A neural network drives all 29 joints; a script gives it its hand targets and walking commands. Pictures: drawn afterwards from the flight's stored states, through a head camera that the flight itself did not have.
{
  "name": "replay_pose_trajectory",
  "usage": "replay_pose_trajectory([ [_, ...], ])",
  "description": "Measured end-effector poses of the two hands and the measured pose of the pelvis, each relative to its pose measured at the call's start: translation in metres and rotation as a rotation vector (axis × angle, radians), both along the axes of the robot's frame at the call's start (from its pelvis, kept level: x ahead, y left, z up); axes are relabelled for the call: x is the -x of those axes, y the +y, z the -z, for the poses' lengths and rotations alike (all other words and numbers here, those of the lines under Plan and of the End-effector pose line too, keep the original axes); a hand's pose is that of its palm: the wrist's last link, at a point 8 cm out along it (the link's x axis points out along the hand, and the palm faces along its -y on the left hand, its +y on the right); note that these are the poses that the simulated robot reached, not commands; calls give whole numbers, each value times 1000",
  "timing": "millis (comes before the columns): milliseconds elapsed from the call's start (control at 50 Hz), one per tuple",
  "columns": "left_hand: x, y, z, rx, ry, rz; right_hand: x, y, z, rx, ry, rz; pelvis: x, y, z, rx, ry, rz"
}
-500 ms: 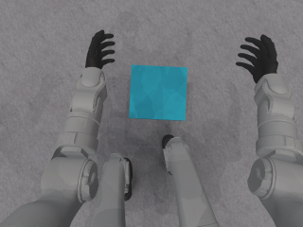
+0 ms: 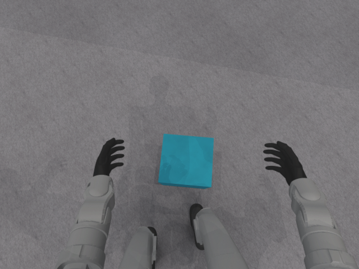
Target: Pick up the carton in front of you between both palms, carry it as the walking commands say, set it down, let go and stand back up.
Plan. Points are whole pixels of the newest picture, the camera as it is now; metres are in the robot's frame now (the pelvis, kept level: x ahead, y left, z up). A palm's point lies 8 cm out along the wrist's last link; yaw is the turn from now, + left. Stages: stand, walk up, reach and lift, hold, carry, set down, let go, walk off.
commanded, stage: let go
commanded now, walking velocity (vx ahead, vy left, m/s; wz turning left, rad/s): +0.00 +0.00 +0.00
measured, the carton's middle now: (185, 163) +0.39 -0.06 -0.60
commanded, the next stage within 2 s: stand in 0.86 s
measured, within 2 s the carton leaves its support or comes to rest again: neither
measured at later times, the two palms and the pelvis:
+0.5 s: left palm (18, 237) +0.21 +0.28 -0.01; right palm (278, 216) +0.20 -0.19 -0.01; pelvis +0.04 +0.05 +0.05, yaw -1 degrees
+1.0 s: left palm (11, 249) +0.19 +0.30 -0.03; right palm (301, 216) +0.19 -0.24 -0.03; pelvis +0.05 +0.04 +0.05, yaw +0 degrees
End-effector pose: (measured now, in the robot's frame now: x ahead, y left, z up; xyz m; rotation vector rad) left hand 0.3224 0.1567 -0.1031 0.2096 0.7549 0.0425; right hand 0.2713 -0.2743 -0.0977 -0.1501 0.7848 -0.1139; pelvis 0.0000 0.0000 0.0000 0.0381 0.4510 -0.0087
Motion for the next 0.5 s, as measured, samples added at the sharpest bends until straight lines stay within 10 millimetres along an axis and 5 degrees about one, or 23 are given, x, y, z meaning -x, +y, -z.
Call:
replay_pose_trajectory([
  [300, 79, 75, -64, 9, 10, 0, 74, 58, -71, 0, 7, -2, -34, 23, -46, 46, -285, 4],
  [500, 112, 122, -89, -2, 22, -24, 73, 88, -83, -4, 7, -32, -44, 49, -54, 65, -447, 3],
])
